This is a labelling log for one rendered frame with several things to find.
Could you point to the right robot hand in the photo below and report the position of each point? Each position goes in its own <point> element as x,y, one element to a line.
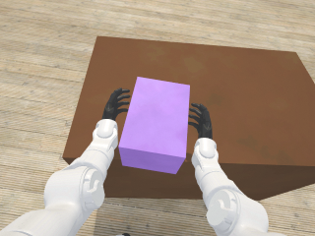
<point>204,126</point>

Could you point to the robot left forearm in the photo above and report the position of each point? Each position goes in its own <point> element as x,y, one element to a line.
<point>100,152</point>

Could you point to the pedestal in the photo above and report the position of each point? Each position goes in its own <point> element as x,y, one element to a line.
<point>261,104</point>

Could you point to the left robot hand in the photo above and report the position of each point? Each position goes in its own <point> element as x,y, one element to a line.
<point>111,108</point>

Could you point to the carton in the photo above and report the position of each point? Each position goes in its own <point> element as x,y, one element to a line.
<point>154,135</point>

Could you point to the robot left upper arm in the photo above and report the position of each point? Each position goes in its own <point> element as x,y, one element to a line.
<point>70,197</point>

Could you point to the robot right forearm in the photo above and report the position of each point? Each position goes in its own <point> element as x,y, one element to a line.
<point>208,172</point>

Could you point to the robot right upper arm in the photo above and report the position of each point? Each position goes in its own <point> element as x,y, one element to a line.
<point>233,214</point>

